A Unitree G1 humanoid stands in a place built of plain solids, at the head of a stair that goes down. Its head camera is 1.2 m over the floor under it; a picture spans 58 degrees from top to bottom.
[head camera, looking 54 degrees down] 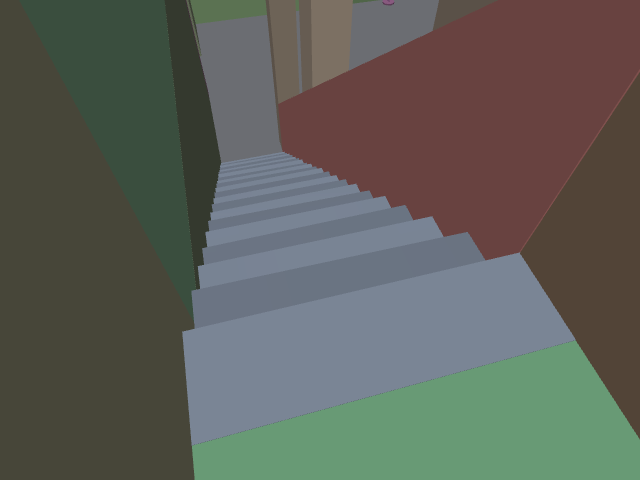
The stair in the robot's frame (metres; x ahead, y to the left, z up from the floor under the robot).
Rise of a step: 0.20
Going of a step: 0.25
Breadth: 1.31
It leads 15 degrees to the left of straight ahead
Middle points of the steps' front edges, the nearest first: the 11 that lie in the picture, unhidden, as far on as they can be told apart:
0.68 -0.13 0.00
0.93 -0.06 -0.21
1.17 0.00 -0.41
1.41 0.06 -0.61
1.66 0.13 -0.82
1.90 0.19 -1.02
2.15 0.26 -1.22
2.39 0.32 -1.42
2.64 0.39 -1.62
2.88 0.45 -1.82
3.12 0.52 -2.02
